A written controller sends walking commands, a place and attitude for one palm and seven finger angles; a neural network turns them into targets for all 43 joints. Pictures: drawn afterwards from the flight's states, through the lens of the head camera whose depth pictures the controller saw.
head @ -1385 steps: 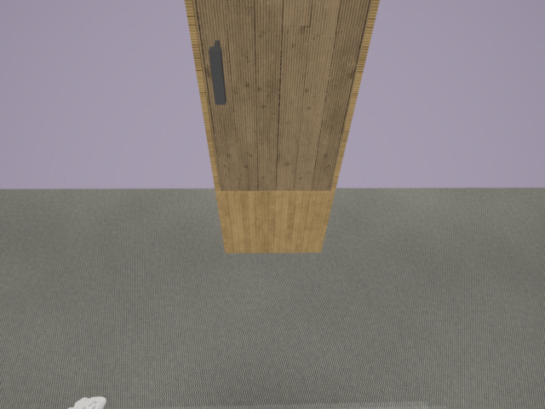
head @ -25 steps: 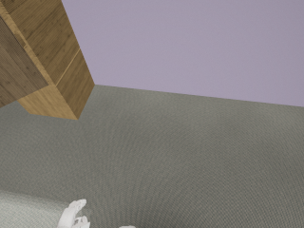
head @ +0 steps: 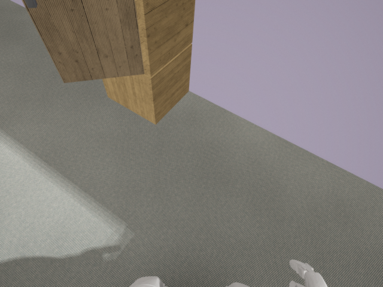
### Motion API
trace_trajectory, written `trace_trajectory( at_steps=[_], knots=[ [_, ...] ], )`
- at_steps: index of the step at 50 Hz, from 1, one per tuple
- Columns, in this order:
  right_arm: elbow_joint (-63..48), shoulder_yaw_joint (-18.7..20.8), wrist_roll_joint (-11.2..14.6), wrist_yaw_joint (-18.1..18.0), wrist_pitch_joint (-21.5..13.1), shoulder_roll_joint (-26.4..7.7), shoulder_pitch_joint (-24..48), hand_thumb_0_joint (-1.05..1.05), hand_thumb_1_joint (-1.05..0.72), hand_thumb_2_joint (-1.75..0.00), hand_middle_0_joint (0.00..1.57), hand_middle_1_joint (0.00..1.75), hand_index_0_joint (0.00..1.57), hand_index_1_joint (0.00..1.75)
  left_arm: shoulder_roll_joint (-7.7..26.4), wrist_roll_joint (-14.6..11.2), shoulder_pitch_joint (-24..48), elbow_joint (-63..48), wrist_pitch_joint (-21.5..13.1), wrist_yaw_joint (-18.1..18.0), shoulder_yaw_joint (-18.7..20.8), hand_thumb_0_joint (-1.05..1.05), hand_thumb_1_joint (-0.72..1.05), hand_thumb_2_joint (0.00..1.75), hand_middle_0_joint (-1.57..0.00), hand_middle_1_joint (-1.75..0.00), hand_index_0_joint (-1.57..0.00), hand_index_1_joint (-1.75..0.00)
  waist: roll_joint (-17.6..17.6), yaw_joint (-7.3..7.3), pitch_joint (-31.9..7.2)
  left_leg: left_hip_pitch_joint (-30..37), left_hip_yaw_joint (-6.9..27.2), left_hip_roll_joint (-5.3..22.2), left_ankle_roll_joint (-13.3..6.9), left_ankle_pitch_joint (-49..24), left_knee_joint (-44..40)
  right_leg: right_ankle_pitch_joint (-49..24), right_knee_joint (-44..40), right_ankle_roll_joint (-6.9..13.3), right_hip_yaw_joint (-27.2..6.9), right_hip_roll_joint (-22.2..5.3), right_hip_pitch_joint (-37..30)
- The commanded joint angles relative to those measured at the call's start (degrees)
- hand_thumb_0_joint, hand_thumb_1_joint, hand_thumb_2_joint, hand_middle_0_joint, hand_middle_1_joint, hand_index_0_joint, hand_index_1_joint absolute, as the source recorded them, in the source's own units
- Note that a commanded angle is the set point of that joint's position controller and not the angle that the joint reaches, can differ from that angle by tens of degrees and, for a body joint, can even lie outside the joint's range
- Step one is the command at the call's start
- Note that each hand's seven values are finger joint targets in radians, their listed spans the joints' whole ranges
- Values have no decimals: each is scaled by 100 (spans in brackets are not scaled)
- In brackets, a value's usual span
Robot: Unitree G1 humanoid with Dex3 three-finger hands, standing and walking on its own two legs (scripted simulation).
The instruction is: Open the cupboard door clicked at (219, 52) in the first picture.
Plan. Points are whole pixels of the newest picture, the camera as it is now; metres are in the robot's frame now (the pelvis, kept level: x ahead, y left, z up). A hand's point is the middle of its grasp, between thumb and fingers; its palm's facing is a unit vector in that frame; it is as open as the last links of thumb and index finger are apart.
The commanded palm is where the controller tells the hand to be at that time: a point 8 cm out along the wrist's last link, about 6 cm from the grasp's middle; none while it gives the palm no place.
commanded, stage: turn to face it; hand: left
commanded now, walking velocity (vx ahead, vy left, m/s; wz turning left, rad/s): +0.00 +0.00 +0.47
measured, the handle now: out of the picture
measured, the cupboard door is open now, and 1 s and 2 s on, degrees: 47 47 47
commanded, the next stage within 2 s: take the last steps up to it in 0.50 s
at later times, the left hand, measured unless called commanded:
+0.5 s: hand out of the picture +0.10 +0.16 -0.14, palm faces +0.17 -0.95 -0.25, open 7.4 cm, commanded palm none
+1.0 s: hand out of the picture -0.04 +0.22 -0.17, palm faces +0.39 -0.90 -0.19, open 7.4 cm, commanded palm none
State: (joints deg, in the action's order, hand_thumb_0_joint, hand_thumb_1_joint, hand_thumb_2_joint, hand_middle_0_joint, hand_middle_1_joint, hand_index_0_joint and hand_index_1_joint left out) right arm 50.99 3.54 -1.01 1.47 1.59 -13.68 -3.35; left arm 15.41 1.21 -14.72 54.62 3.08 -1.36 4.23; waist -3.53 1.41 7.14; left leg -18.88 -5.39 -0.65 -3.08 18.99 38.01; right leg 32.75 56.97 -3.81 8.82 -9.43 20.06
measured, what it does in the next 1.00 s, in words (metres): steps on the spot, turning left: right foot, then left foot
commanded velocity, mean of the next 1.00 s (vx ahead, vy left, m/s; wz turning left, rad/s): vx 0.13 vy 0.05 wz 0.24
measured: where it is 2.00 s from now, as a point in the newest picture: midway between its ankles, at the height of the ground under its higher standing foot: (149, 236)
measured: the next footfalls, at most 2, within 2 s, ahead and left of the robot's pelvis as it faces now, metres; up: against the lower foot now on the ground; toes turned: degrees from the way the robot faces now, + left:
right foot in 0.42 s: +0.07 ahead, -0.14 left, +0.00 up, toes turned +5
left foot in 0.86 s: +0.04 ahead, +0.12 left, +0.00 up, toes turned +25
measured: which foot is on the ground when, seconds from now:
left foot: down 0.00-0.42, up 0.44-0.84, down 0.86-1.00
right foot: up 0.00-0.40, down 0.42-0.86, up 0.88-1.00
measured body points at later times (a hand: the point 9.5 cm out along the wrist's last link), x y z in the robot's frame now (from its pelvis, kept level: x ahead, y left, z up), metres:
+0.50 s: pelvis +0.03 -0.03 +0.01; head +0.08 -0.05 +0.46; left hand +0.09 +0.21 -0.12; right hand +0.11 -0.27 -0.15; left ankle -0.02 +0.08 -0.68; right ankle +0.03 -0.14 -0.72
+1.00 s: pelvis +0.05 +0.04 +0.02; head +0.07 +0.07 +0.47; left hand -0.06 +0.27 -0.15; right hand +0.21 -0.16 -0.12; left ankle +0.01 +0.10 -0.72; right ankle +0.06 -0.10 -0.64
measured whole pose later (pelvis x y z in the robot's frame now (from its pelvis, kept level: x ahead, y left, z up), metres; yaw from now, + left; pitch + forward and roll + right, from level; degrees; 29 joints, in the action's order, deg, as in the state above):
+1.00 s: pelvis +0.05 +0.04 +0.02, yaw +20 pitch -1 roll +0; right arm 56.0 1.8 -1.6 -0.4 -1.9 -9.9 -11.8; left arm 12.8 1.9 -17.7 62.6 1.8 0.2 3.7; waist -2.8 2.1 3.1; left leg -10.0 -6.9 -1.5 -4.1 17.8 27.9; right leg 23.7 63.8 -0.7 4.1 -6.6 24.5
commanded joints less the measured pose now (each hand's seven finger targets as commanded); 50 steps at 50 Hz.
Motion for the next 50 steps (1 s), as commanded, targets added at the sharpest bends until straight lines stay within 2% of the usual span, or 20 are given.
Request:
trace_trajectory(
  at_steps=[1, 5, 15, 18, 19, 20, 21, 22, 23, 26, 30, 36, 39, 41, 42, 43, 44, 46, 48, 50],
  knots=[
    [-176, 268, -36, -240, -47, -1138, -650, 0, -90, -90, 20, 30, 20, 30, 338, -16, 603, -689, -164, 44, 93, 0, 90, 90, -20, -30, -20, -30, 1144, -393, -971, 1218, 1940, 1746, -804, -3287, -1709, -525, 1252, -84, -907, 127, 1384],
    [-147, 166, 2, -245, -131, -920, -621, 0, -90, -90, 20, 30, 20, 30, 286, 1, 225, -485, -138, 73, 78, 0, 90, 90, -20, -30, -20, -30, 1064, -181, -1058, 1348, 1399, 1364, -620, -3840, -1709, -1090, 863, -148, -830, 263, 1140],
    [-12, 213, -68, -239, -51, -874, -834, 0, -90, -90, 20, 30, 20, 30, 82, -49, 638, -687, -182, 58, 5, 0, 90, 90, -20, -30, -20, -30, 1317, -270, -863, 927, 1984, 1304, -681, -3317, -1558, -816, -1144, -58, -623, 712, 214],
    [24, 223, -33, -252, -35, -795, -776, 0, -90, -90, 20, 30, 20, 30, 61, -81, 280, -573, -268, 27, 20, 0, 90, 90, -20, -30, -20, -30, 1153, -91, -1032, 663, 2084, 1118, -499, -3200, -1192, -1627, -2489, 46, -556, 832, -722],
    [28, 211, 4, -237, -45, -710, -720, 0, -90, -90, 20, 30, 20, 30, 152, -75, 36, -504, -331, 7, 45, 0, 90, 90, -20, -30, -20, -30, 961, 42, -1117, 436, 1949, 915, -268, -2733, -921, -2296, -3277, 85, -613, 686, -1285],
    [27, 196, 61, -198, -64, -469, -856, 0, -90, -90, 20, 30, 20, 30, 488, -14, -129, -443, -407, -29, 108, 0, 90, 90, -20, -30, -20, -30, 168, 48, -1302, -327, 1526, 505, 69, -1641, -314, -3328, -3561, 308, -1326, -114, -2241],
    [-51, 132, 74, -167, -76, -167, -919, 0, -90, -90, 20, 30, 20, 30, 826, 40, -245, -365, -438, -62, 162, 0, 90, 90, -20, -30, -20, -30, -1023, 87, -1253, -1177, 672, -302, 439, 983, 865, -4595, -3576, 983, -2392, -1434, -2631],
    [10, 163, 28, -208, 19, -310, -782, 0, -90, -90, 20, 30, 20, 30, 769, -16, -305, -356, -448, -68, 97, 0, 90, 90, -20, -30, -20, -30, -985, 146, -1249, -1077, 858, -173, 470, 1768, 1927, -5218, -3623, 1355, -2408, -1740, -2065],
    [98, 177, 23, -207, 72, -306, -709, 0, -90, -90, 20, 30, 20, 30, 624, -19, -121, -363, -455, -83, 73, 0, 90, 90, -20, -30, -20, -30, -1133, 57, -1001, -1156, 923, -74, 496, 1557, 2584, -5489, -3612, 1391, -2272, -1446, -1778],
    [331, 142, 43, -137, 147, -198, -782, 0, -90, -90, 20, 30, 20, 30, 311, -30, 286, -451, -439, -97, 2, 0, 90, 90, -20, -30, -20, -30, -632, -171, -741, -1238, 794, 142, 587, 657, 3093, -5288, -3564, 1135, -1105, -897, -1577],
    [434, 91, 38, -113, 155, -34, -661, 0, -90, -90, 20, 30, 20, 30, 268, 16, 64, -307, -460, -89, 24, 0, 90, 90, -20, -30, -20, -30, -560, -99, -679, -932, 523, 171, 640, 606, 2170, -4842, -3670, 1070, -777, -839, -1481],
    [271, 14, 15, -22, 7, -11, -151, 0, -90, -90, 20, 30, 20, 30, 594, 61, -539, 73, -515, 9, 155, 0, 90, 90, -20, -30, -20, -30, -605, 258, -544, -898, 175, 216, 547, 863, 719, -3324, -3921, 1210, -1147, -1296, -1882],
    [252, -11, 8, 11, -74, -30, -249, 0, -90, -90, 20, 30, 20, 30, 685, 57, -517, 196, -535, 56, 183, 0, 90, 90, -20, -30, -20, -30, -650, 168, -519, -395, -32, 140, 457, 608, -53, -2837, -3811, 1127, -1024, -1309, -1619],
    [402, -8, -3, -11, -150, -79, -821, 0, -90, -90, 20, 30, 20, 30, 670, 28, -218, 202, -509, 82, 190, 0, 90, 90, -20, -30, -20, -30, -466, -194, -637, 872, -283, -27, 369, -32, -1154, -2332, -3344, 819, -555, -1007, -907],
    [547, 63, -21, -58, -197, -394, -1335, 0, -90, -90, 20, 30, 20, 30, 511, -14, -88, 116, -477, 123, 165, 0, 90, 90, -20, -30, -20, -30, 275, -459, -798, 1966, 105, 228, 176, -104, -1572, -1914, -2479, 558, -188, -646, -50],
    [671, 222, -106, -112, -226, -994, -1954, 0, -90, -90, 20, 30, 20, 30, 102, -44, -13, -58, -463, 187, 92, 0, 90, 90, -20, -30, -20, -30, 2034, -731, -986, 2763, 2092, 1661, -417, -81, -1973, -454, -865, 217, 439, 226, 1231],
    [786, 240, -106, -182, -189, -1193, -2471, 0, -90, -90, 20, 30, 20, 30, 2, 17, 545, -321, -444, 149, -15, 0, 90, 90, -20, -30, -20, -30, 2114, -963, -829, 2603, 2892, 2261, -959, -179, -2441, 391, 310, 270, -64, 473, 1919],
    [670, 142, -62, -278, -241, -840, -2048, 0, -90, -90, 20, 30, 20, 30, -8, 16, 837, -229, -446, 151, -13, 0, 90, 90, -20, -30, -20, -30, 1359, -695, -365, 1855, 2658, 2111, -1000, 134, -2638, -380, 1221, 393, -733, 214, 2222],
    [552, -16, -50, -288, -358, -439, -1626, 0, -90, -90, 20, 30, 20, 30, -66, 47, 404, 78, -423, 213, -33, 0, 90, 90, -20, -30, -20, -30, 929, -336, -61, 1404, 1821, 1667, -727, -535, -2786, -1160, 1120, 374, -779, 112, 1867],
    [620, -66, -14, -289, -459, -325, -1674, 0, -90, -90, 20, 30, 20, 30, -99, 39, 71, 259, -413, 221, -53, 0, 90, 90, -20, -30, -20, -30, 884, -173, -242, 1589, 1233, 1396, -626, -1688, -2746, -1573, 948, 329, -693, 171, 1654]
  ],
)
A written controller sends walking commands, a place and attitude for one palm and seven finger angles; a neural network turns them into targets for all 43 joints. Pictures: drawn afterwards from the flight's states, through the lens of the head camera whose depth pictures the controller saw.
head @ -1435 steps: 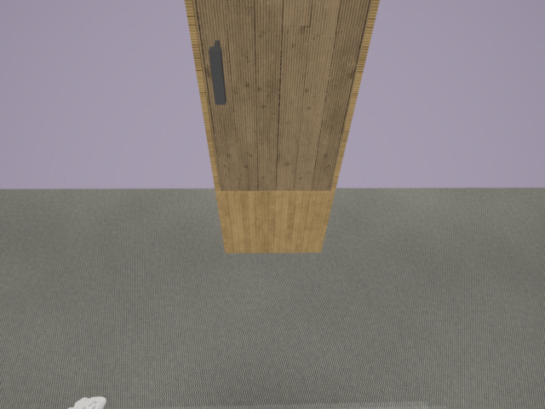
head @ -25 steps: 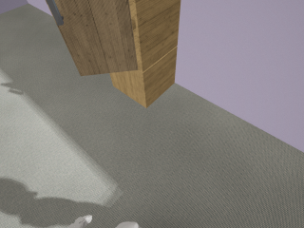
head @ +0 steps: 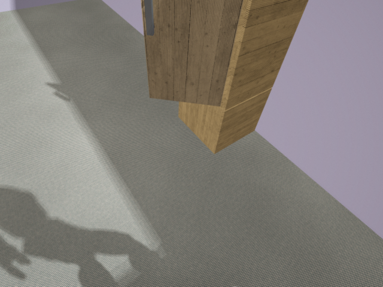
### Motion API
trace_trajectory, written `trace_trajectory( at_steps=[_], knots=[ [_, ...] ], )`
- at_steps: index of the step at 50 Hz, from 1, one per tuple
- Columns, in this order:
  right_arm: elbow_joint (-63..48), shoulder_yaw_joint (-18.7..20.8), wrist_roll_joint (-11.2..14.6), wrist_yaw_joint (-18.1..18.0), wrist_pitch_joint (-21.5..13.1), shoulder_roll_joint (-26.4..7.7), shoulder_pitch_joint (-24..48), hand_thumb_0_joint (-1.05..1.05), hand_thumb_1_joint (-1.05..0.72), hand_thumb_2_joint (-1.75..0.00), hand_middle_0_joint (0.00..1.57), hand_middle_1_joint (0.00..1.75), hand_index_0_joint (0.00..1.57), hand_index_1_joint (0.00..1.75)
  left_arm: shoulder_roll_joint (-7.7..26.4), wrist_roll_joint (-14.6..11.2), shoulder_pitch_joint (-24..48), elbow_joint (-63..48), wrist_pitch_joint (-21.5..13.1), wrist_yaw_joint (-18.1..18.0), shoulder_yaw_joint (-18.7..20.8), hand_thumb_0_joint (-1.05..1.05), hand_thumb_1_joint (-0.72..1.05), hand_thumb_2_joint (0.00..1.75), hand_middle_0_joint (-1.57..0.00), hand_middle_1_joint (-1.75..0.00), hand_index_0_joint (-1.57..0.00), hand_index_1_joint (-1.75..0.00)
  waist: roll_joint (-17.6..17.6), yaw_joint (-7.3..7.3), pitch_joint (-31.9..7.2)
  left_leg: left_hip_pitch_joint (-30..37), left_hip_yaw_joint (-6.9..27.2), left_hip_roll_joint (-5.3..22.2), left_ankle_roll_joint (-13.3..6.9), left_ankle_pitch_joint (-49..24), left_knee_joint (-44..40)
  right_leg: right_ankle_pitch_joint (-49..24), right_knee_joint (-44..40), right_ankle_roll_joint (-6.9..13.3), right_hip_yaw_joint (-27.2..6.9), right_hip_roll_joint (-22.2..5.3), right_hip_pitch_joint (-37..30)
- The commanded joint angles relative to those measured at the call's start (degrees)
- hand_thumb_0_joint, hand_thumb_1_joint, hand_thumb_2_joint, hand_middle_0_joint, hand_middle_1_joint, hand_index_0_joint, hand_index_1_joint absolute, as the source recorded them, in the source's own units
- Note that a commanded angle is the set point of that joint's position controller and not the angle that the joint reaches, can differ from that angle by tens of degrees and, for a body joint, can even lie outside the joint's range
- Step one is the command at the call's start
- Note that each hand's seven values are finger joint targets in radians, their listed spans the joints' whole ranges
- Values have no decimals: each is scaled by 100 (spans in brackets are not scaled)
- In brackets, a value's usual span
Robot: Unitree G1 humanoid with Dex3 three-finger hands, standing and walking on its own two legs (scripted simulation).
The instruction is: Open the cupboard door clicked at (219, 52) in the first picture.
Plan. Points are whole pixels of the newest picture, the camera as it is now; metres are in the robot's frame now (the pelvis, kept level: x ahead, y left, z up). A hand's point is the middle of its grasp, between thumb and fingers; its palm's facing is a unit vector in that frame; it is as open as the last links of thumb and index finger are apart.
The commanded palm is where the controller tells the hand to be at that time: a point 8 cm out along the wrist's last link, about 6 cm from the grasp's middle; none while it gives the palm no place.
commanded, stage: take the last steps up to it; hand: left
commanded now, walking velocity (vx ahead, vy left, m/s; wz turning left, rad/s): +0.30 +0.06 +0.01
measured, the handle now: (150, 14) +1.00 +0.26 +0.09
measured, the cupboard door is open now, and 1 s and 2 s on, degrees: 47 47 47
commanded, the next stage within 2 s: come to a stop and stand still in 0.90 s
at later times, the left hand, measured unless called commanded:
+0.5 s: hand (146, 222) +0.30 +0.15 -0.17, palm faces -0.01 -0.99 -0.16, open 7.4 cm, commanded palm none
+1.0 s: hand (124, 217) +0.31 +0.21 -0.19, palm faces +0.09 -0.98 -0.15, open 7.3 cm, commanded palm none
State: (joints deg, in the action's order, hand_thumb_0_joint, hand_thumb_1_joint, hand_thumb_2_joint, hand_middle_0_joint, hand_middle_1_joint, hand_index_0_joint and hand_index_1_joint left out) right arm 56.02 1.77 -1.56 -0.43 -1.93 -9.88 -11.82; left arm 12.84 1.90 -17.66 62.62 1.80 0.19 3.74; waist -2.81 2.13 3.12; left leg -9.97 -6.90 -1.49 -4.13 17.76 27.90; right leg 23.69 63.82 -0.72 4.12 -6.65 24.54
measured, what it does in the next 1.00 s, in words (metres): walks ahead: right foot, then left foot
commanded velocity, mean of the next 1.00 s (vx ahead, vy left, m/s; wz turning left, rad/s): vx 0.25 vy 0.04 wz -0.02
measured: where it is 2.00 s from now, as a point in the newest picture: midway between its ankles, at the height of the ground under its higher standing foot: (179, 252)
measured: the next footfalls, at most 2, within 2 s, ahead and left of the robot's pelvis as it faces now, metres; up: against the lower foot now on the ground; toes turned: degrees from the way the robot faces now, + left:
right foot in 0.44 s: +0.26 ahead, -0.10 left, +0.00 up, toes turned -7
left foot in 0.90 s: +0.46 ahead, +0.15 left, +0.00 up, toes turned +8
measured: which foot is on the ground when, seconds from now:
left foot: down 0.00-0.46, up 0.48-0.88, down 0.90-1.00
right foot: up 0.00-0.42, down 0.44-0.90, up 0.92-1.00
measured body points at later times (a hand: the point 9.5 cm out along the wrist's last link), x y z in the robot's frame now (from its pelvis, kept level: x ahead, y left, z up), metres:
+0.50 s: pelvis +0.17 -0.01 -0.02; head +0.21 -0.02 +0.43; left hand +0.30 +0.20 -0.16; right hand +0.03 -0.20 -0.16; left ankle +0.00 +0.07 -0.68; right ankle +0.22 -0.09 -0.74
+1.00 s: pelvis +0.37 +0.05 -0.01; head +0.41 +0.07 +0.44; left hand +0.31 +0.26 -0.17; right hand +0.49 -0.18 -0.14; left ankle +0.42 +0.15 -0.74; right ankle +0.26 -0.07 -0.67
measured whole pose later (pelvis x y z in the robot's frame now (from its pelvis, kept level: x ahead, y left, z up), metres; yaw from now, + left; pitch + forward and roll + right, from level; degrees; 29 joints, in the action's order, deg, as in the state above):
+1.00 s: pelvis +0.37 +0.05 -0.01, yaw +0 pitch +0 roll +1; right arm 56.5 1.8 -1.9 -0.5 -3.6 -9.3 -5.6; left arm 8.8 1.1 -19.0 65.9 -0.8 -0.5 2.4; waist -2.9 2.9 5.1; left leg -19.4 -8.8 1.3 -2.8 13.1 32.5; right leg 28.1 62.1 0.8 3.1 -4.4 17.9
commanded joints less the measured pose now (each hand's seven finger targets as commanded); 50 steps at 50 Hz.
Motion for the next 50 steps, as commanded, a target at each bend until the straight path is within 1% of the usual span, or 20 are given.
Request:
trace_trajectory(
  at_steps=[1, 7, 16, 18, 20, 21, 22, 23, 24, 25, 27, 29, 31, 34, 40, 43, 44, 45, 47, 50],
  knots=[
    [169, 94, 51, -100, -133, -671, -896, 0, -90, -90, 20, 30, 20, 30, 130, -35, 291, -495, -267, 55, -9, 0, 90, 90, -20, -30, -20, -30, 777, -200, 106, 742, 1254, 1442, -532, -1940, -1735, -794, 216, -14, -208, -76, 1192],
    [474, 44, 72, -135, -167, -494, -1421, 0, -90, -90, 20, 30, 20, 30, 22, -56, 668, -597, -217, 37, -7, 0, 90, 90, -20, -30, -20, -30, 742, -218, 361, 995, 997, 1399, -394, -2715, -1806, -1302, -208, -66, -136, -9, 1593],
    [1010, 6, -20, -208, -198, -385, -2197, 0, -90, -90, 20, 30, 20, 30, -197, -89, 1794, -1062, -328, 91, -94, 0, 90, 90, -20, -30, -20, -30, 645, -492, 558, 1500, 915, 1582, -526, -3863, -1356, -1040, -2029, 260, 144, 206, 1154],
    [1095, 5, -10, -214, -183, -439, -2233, 0, -90, -90, 20, 30, 20, 30, -181, -93, 1539, -1025, -355, 72, -86, 0, 90, 90, -20, -30, -20, -30, 751, -362, 441, 1280, 754, 1491, -422, -5058, -917, -784, -2380, 414, 387, 512, 289],
    [1083, 44, 40, -207, -174, -548, -1987, 0, -90, -90, 20, 30, 20, 30, 8, -95, 339, -715, -421, 27, 0, 0, 90, 90, -20, -30, -20, -30, 627, 203, -115, 989, 594, 1285, -199, -5731, 306, -1088, -2991, 554, 450, 744, -1207],
    [988, 60, 108, -187, -193, -521, -1814, 0, -90, -90, 20, 30, 20, 30, 248, -77, -539, -460, -476, -10, 111, 0, 90, 90, -20, -30, -20, -30, 418, 564, -534, -78, 443, 1026, -24, -4865, 1453, -1598, -3206, 779, -81, 321, -2788],
    [822, 77, 195, -152, -245, -319, -1837, 0, -90, -90, 20, 30, 20, 30, 765, -53, -1379, -232, -511, -88, 249, 0, 90, 90, -20, -30, -20, -30, -551, 758, -1198, -1625, 79, 131, 242, -1569, 3325, -2388, -3691, 1508, -2465, -1323, -4203],
    [717, 104, 197, -140, -191, -281, -1712, 0, -90, -90, 20, 30, 20, 30, 949, -163, -1293, -176, -492, -98, 259, 0, 90, 90, -20, -30, -20, -30, -749, 550, -1128, -2169, 430, -88, 289, 1458, 4908, -2269, -4517, 1976, -3693, -2238, -3742],
    [591, 160, 110, -75, -124, -265, -1147, 0, -90, -90, 20, 30, 20, 30, 701, -165, -633, -387, -494, -131, 203, 0, 90, 90, -20, -30, -20, -30, -310, 460, -341, -2438, 907, 324, 236, 966, 5058, -1345, -4933, 1707, -3297, -1974, -2589],
    [517, 162, 88, -53, -73, -138, -931, 0, -90, -90, 20, 30, 20, 30, 378, -172, -163, -483, -486, -154, 130, 0, 90, 90, -20, -30, -20, -30, 163, 167, 112, -2443, 1003, 587, 218, 467, 4827, -943, -5074, 1437, -2628, -1749, -1849],
    [631, 98, 24, 2, 44, 143, -1175, 0, -90, -90, 20, 30, 20, 30, -65, -122, 163, -501, -610, -145, -4, 0, 90, 90, -20, -30, -20, -30, -3, -192, 184, -2025, 866, 791, 360, -114, 4177, -1383, -5294, 1022, -1434, -1205, -1086],
    [663, 114, -10, 32, 123, 217, -1326, 0, -90, -90, 20, 30, 20, 30, -239, -80, 123, -452, -679, -128, 2, 0, 90, 90, -20, -30, -20, -30, -332, -352, 114, -1843, 652, 838, 503, -234, 3507, -1860, -5327, 929, -772, -948, -898],
    [586, 125, 5, 70, 132, 281, -1189, 0, -90, -90, 20, 30, 20, 30, -92, -73, 71, -401, -730, -113, 32, 0, 90, 90, -20, -30, -20, -30, -110, -371, -24, -1873, 487, 826, 588, -356, 2846, -2412, -5262, 988, -529, -878, -1161],
    [353, 115, 21, 136, 94, 166, -550, 0, -90, -90, 20, 30, 20, 30, 108, -98, -38, -269, -743, -59, 18, 0, 90, 90, -20, -30, -20, -30, -312, -230, 33, -2008, 302, 751, 653, -633, 1964, -2893, -5166, 949, -338, -804, -1556],
    [37, 114, 38, 194, -26, -99, 419, 0, -90, -90, 20, 30, 20, 30, 385, -52, -287, 5, -657, -85, 21, 0, 90, 90, -20, -30, -20, -30, -549, -49, 212, -1491, 131, 476, 530, -515, 790, -3217, -4782, 830, -397, -1024, -1889],
    [355, 160, -8, 99, -118, -470, -556, 0, -90, -90, 20, 30, 20, 30, 377, -95, -168, -6, -592, -101, 16, 0, 90, 90, -20, -30, -20, -30, -43, -591, -259, 406, -21, 258, 392, -1101, -305, -3624, -3256, 534, 4, -598, -1462],
    [464, 275, -75, 35, -154, -980, -1144, 0, -90, -90, 20, 30, 20, 30, 167, -132, -403, -76, -566, -82, -19, 0, 90, 90, -20, -30, -20, -30, 933, -749, -841, 1562, 973, 1247, 26, -2002, -210, -2166, -2047, 307, 308, -59, -580],
    [514, 385, -78, -25, -102, -1428, -1578, 0, -90, -90, 20, 30, 20, 30, -56, -169, -428, -186, -579, -54, -89, 0, 90, 90, -20, -30, -20, -30, 1963, -818, -1151, 2101, 2255, 2319, -576, -3019, -489, 940, -473, 183, 462, 488, 343],
    [360, 310, -23, -112, -64, -1218, -1094, 0, -90, -90, 20, 30, 20, 30, -97, -128, 61, -318, -512, -102, -82, 0, 90, 90, -20, -30, -20, -30, 1566, -682, -798, 1049, 2212, 2455, -800, -2153, -1005, 778, 778, 251, -265, 211, 772],
    [201, 109, -11, -140, -164, -637, -454, 0, -90, -90, 20, 30, 20, 30, -178, -74, -44, -198, -414, -27, -65, 0, 90, 90, -20, -30, -20, -30, 874, -268, -270, 0, 1319, 2028, -555, -2126, -1321, 51, 285, 142, -372, -86, 430]
  ],
)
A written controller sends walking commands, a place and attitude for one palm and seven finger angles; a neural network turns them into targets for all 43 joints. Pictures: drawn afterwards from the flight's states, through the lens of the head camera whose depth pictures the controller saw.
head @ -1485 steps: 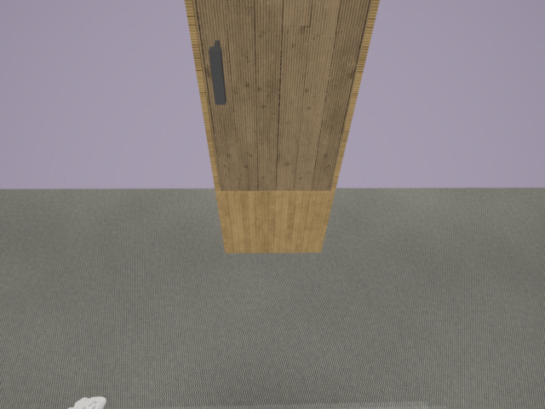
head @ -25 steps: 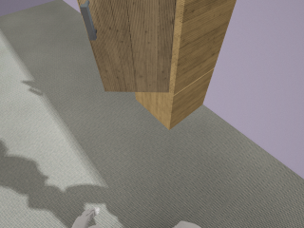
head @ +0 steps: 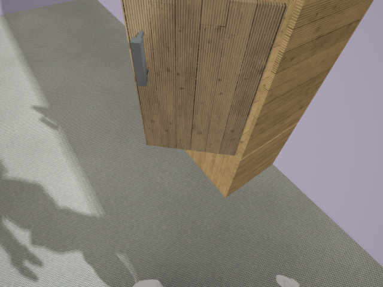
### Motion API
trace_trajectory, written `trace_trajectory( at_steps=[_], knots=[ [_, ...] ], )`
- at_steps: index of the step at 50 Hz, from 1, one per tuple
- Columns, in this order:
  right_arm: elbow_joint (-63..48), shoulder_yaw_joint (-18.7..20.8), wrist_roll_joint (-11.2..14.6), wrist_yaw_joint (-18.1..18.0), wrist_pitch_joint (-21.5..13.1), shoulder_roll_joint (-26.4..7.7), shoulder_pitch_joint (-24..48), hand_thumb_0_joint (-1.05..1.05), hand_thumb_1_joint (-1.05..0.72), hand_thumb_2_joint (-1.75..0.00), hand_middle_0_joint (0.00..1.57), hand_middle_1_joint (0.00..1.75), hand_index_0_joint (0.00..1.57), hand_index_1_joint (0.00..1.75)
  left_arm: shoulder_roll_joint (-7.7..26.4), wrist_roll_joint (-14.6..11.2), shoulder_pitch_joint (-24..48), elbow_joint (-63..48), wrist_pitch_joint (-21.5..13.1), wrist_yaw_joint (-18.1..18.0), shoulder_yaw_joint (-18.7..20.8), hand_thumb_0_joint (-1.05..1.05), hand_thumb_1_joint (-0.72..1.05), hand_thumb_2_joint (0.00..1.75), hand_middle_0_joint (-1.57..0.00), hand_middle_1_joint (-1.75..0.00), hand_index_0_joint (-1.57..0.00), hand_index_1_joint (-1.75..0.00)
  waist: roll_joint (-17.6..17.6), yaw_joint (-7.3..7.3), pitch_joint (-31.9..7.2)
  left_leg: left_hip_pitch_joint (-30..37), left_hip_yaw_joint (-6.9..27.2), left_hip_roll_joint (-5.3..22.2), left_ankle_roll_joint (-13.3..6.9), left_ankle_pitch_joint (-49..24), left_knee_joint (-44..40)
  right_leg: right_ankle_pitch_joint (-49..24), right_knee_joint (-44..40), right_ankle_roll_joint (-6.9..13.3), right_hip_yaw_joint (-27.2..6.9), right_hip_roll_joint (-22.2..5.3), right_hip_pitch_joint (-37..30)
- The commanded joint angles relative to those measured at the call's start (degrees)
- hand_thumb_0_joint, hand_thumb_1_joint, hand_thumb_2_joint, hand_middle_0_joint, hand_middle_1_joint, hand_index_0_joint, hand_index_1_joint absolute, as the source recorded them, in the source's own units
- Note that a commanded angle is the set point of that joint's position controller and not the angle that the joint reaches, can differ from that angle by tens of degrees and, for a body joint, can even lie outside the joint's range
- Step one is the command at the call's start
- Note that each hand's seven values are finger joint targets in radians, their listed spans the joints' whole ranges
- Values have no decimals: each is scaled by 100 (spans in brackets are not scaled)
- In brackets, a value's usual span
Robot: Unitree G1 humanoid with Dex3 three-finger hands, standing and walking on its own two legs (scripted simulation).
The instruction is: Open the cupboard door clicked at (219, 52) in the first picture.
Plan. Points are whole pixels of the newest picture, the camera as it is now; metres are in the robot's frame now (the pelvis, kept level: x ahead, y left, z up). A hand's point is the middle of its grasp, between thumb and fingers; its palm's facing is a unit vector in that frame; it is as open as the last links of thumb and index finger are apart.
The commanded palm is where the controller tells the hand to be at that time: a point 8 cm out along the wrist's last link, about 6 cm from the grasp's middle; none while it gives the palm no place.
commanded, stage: come to a stop and stand still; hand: left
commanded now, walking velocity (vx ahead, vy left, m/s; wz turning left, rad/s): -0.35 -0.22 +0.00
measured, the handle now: (141, 59) +0.63 +0.21 +0.10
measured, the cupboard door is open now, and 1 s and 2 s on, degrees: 47 47 47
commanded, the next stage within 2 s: look again from close up in 1.32 s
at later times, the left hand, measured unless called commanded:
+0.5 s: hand (116, 281) +0.14 +0.19 -0.17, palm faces +0.01 -0.98 -0.22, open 7.3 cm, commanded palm none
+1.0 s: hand out of the picture +0.05 +0.16 -0.16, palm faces -0.02 -0.98 -0.21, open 7.3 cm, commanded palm none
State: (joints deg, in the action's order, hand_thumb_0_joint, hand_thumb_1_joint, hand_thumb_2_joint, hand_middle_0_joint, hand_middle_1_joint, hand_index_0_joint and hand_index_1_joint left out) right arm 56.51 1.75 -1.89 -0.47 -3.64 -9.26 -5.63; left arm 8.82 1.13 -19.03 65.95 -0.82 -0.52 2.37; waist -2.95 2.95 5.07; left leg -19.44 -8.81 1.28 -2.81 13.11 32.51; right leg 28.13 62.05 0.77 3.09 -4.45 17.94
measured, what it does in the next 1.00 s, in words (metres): steps on the spot: right foot, then left foot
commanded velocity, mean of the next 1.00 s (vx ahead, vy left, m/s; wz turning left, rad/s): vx -0.09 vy -0.03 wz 0.00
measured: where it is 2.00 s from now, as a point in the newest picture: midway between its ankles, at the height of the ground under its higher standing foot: outside the picture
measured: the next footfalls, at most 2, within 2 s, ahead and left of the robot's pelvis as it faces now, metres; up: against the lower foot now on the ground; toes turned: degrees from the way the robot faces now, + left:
right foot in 0.22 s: +0.10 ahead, -0.13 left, +0.00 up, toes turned -7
left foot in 0.52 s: +0.08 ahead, +0.11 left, +0.00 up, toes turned +0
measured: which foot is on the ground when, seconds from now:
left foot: down 0.00-0.28, up 0.30-0.50, down 0.52-1.00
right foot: up 0.00-0.20, down 0.22-0.54, up 0.56-0.82, down 0.84-1.00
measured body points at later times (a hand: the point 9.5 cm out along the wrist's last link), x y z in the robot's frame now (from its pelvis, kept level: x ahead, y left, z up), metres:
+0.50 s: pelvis +0.06 +0.01 +0.00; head +0.11 +0.01 +0.45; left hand +0.14 +0.24 -0.15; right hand +0.09 -0.24 -0.15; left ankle +0.04 +0.11 -0.72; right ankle +0.06 -0.12 -0.73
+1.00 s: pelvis +0.03 -0.01 +0.01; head +0.05 -0.02 +0.46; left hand +0.06 +0.21 -0.15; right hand +0.03 -0.24 -0.15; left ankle +0.05 +0.12 -0.73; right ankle -0.02 -0.12 -0.73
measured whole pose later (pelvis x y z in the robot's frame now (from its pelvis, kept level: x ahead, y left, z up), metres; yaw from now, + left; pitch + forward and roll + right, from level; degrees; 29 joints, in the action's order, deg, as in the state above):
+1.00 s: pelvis +0.03 -0.01 +0.01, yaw -2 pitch -1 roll +1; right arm 64.5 1.5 -0.8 -1.5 1.0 -9.1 -13.9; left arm 8.8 0.7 -14.1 64.4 0.5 -1.9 0.6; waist 0.2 -1.0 2.2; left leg -11.9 -4.6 2.2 0.9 12.8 25.9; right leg 18.8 26.5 0.5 2.1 -1.0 6.8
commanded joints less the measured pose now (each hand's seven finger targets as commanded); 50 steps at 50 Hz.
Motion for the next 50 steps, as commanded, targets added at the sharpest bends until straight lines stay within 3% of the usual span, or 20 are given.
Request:
trace_trajectory(
  at_steps=[1, 5, 8, 10, 13, 14, 16, 21, 24, 25, 26, 27, 29, 32, 35, 39, 41, 43, 45, 50],
  knots=[
    [143, 68, 23, -156, -15, -635, -946, 0, -90, -90, 20, 30, 20, 30, 92, -10, -75, -482, -101, 29, 39, 0, 90, 90, -20, -30, -20, -30, 765, -239, -586, 907, 1226, 1666, -655, -2431, -1706, -507, 36, -74, -267, -290, 849],
    [196, 74, 42, -222, 101, -612, -677, 0, -90, -90, 20, 30, 20, 30, -1, -29, -238, -415, 40, -77, -18, 0, 90, 90, -20, -30, -20, -30, 705, -150, -756, 665, 720, 1512, -543, -3645, -1249, -876, -1908, -196, -34, -64, -273],
    [248, 155, 86, -235, 267, -752, -584, 0, -90, -90, 20, 30, 20, 30, 289, 1, -180, -493, 138, -90, 69, 0, 90, 90, -20, -30, -20, -30, 854, -115, -619, 545, 806, 1445, -399, -2738, -985, -1382, -2661, -164, 54, 13, -544],
    [232, 196, 111, -219, 348, -745, -574, 0, -90, -90, 20, 30, 20, 30, 605, 48, -156, -612, 155, -99, 130, 0, 90, 90, -20, -30, -20, -30, 667, -68, -393, 298, 775, 1149, -114, -1893, -697, -2709, -3129, -40, -165, -137, -625],
    [233, 231, 161, -174, 506, -492, -978, 0, -90, -90, 20, 30, 20, 30, 1090, 42, 162, -801, 104, -131, 201, 0, 90, 90, -20, -30, -20, -30, -848, -282, -859, 276, 192, 114, 377, 19, 628, -5327, -3517, 775, -1271, -1307, -774],
    [204, 217, 171, -155, 558, -426, -858, 0, -90, -90, 20, 30, 20, 30, 1087, 5, 139, -774, 72, -150, 189, 0, 90, 90, -20, -30, -20, -30, -1178, -169, -883, 25, 306, -83, 438, 1592, 1334, -6232, -3732, 1114, -1433, -1583, -941],
    [170, 214, 189, -167, 606, -403, -712, 0, -90, -90, 20, 30, 20, 30, 1095, 27, 345, -829, 86, -220, 208, 0, 90, 90, -20, -30, -20, -30, -907, -126, -864, -416, 720, -96, 443, 2100, 2161, -6908, -3635, 1319, -1286, -1654, -1297],
    [228, 187, 188, -129, 630, -361, -830, 0, -90, -90, 20, 30, 20, 30, 1211, 27, 715, -993, 137, -240, 289, 0, 90, 90, -20, -30, -20, -30, -690, -204, -956, -257, 643, -113, 557, 1475, 1018, -6267, -3459, 999, -748, -1319, -1635],
    [357, 183, 149, -106, 579, -410, -1164, 0, -90, -90, 20, 30, 20, 30, 1108, -45, 822, -979, 169, -211, 262, 0, 90, 90, -20, -30, -20, -30, -499, -377, -945, 800, 538, -9, 502, -242, -808, -4820, -3087, 550, -574, -972, -999],
    [318, 215, 108, -103, 521, -608, -1189, 0, -90, -90, 20, 30, 20, 30, 861, -70, 714, -1022, 199, -183, 221, 0, 90, 90, -20, -30, -20, -30, 375, -328, -998, 1253, 1232, 676, 263, -1473, -1096, -3227, -2707, 213, -242, -530, -393],
    [160, 252, 56, -122, 479, -1018, -1105, 0, -90, -90, 20, 30, 20, 30, 555, -97, 572, -1129, 248, -168, 152, 0, 90, 90, -20, -30, -20, -30, 1639, -254, -878, 1025, 2233, 1699, -336, -3154, -1229, -1050, -2253, -120, 76, 16, 14],
    [114, 267, 27, -151, 485, -1054, -1095, 0, -90, -90, 20, 30, 20, 30, 583, -63, 805, -1188, 291, -199, 141, 0, 90, 90, -20, -30, -20, -30, 1593, -436, -659, 549, 2324, 1933, -774, -2966, -1490, 477, -1290, -97, -137, 307, 54],
    [29, 203, -1, -267, 444, -937, -824, 0, -90, -90, 20, 30, 20, 30, 576, -46, 922, -1104, 378, -165, 183, 0, 90, 90, -20, -30, -20, -30, 1611, -324, -302, 151, 2171, 1736, -810, -2262, -1624, 304, -411, -64, -698, 245, 351],
    [64, 130, 12, -280, 353, -779, -763, 0, -90, -90, 20, 30, 20, 30, 459, -54, 722, -884, 285, -96, 132, 0, 90, 90, -20, -30, -20, -30, 1022, -248, -586, 990, 1700, 1448, -656, -2699, -1398, -128, -877, -150, -523, 213, 437],
    [257, 189, 24, -278, 349, -814, -1087, 0, -90, -90, 20, 30, 20, 30, 394, -59, 925, -878, 248, -67, 63, 0, 90, 90, -20, -30, -20, -30, 1084, -465, -649, 1393, 1637, 1486, -640, -3158, -1280, -51, -1815, -169, -284, 183, 182],
    [357, 251, 65, -253, 380, -958, -1078, 0, -90, -90, 20, 30, 20, 30, 398, -60, 486, -701, 216, -63, 63, 0, 90, 90, -20, -30, -20, -30, 1013, -362, -843, 1349, 1523, 1308, -442, -2476, -1044, -909, -3249, -121, -41, 262, -551],
    [374, 211, 130, -213, 360, -738, -1033, 0, -90, -90, 20, 30, 20, 30, 607, -26, 211, -581, 111, -97, 61, 0, 90, 90, -20, -30, -20, -30, 435, -306, -778, 844, 1141, 800, 16, -1593, -641, -2372, -4219, 29, -524, -116, -1214],
    [390, 124, 142, -133, 393, -445, -1004, 0, -90, -90, 20, 30, 20, 30, 829, -44, 400, -554, 82, -111, 5, 0, 90, 90, -20, -30, -20, -30, 94, -446, -516, 849, 719, 278, 307, -326, -714, -2523, -4265, 287, -854, -716, -722],
    [523, 87, 99, -138, 415, -412, -1019, 0, -90, -90, 20, 30, 20, 30, 679, -62, 401, -458, 15, -135, -26, 0, 90, 90, -20, -30, -20, -30, -652, -422, -490, 1062, 657, 302, 320, -565, -709, -2953, -4206, 262, -699, -457, -691],
    [814, 26, 109, -142, 423, -371, -1148, 0, -90, -90, 20, 30, 20, 30, 529, -93, 255, -322, 15, -150, -100, 0, 90, 90, -20, -30, -20, -30, 37, -386, -38, 1145, 800, 462, 285, -605, -999, -1873, -4445, 158, -631, -242, -448]
  ],
)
